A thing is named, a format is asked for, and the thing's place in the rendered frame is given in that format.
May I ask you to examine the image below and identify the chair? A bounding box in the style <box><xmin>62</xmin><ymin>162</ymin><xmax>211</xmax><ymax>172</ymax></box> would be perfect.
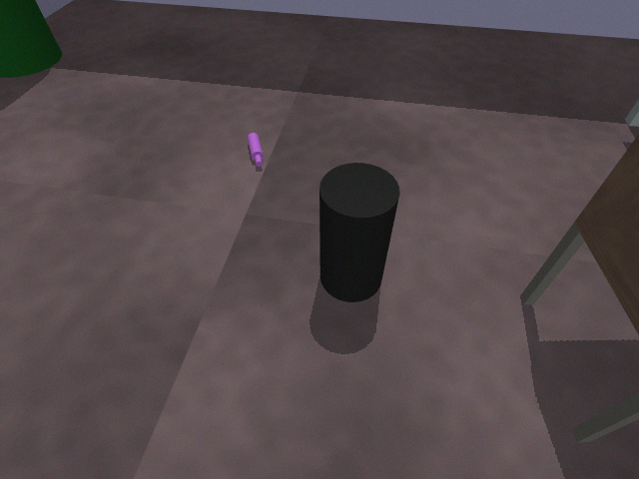
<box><xmin>520</xmin><ymin>135</ymin><xmax>639</xmax><ymax>442</ymax></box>

